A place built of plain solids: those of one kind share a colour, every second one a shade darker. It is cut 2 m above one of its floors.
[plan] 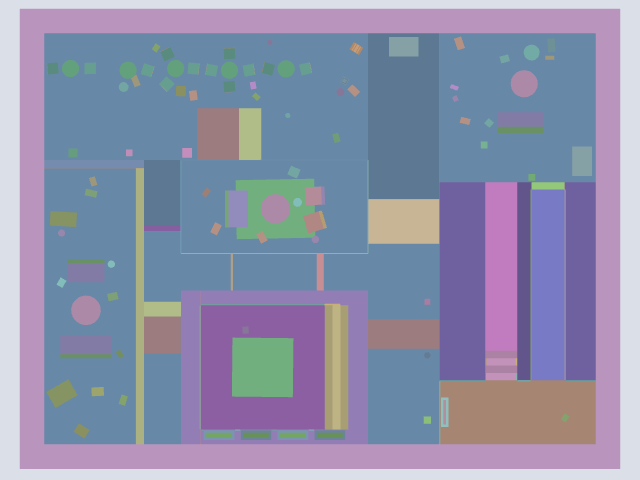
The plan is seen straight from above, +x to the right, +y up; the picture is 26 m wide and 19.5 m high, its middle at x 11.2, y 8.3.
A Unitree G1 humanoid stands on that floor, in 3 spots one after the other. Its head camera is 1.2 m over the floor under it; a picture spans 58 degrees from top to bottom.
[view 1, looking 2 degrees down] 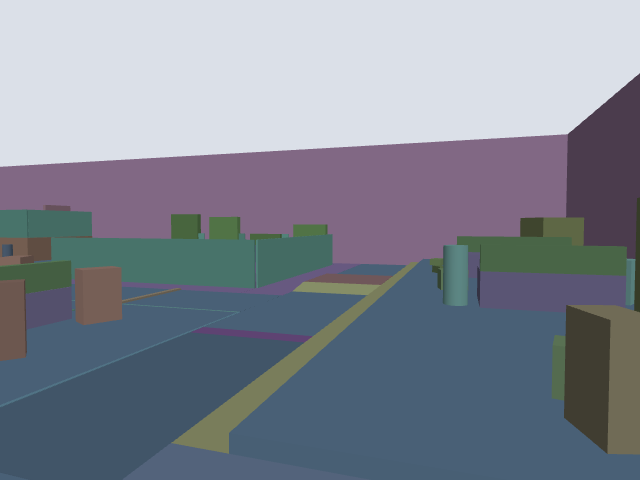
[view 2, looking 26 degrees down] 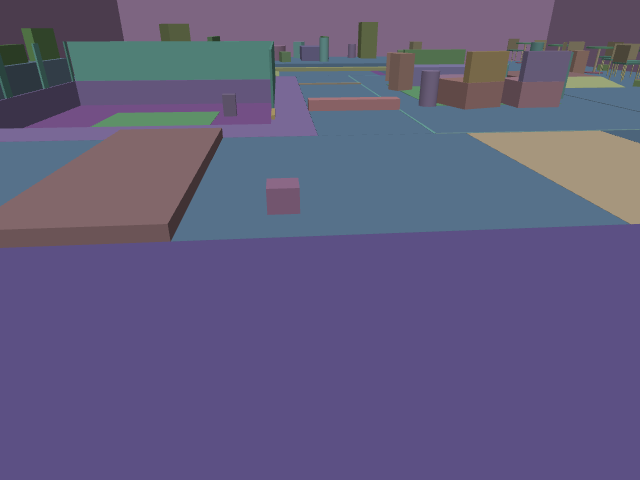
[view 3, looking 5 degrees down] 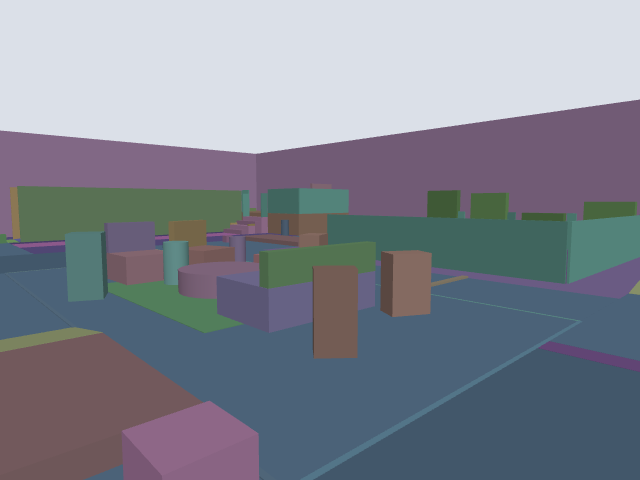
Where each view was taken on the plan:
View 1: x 2.67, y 13.03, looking -72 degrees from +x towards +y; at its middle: rail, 11.79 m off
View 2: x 18.56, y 5.80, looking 175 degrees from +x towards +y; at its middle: floor_fore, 2.74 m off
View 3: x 4.21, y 12.60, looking -43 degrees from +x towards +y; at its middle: suitcase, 6.06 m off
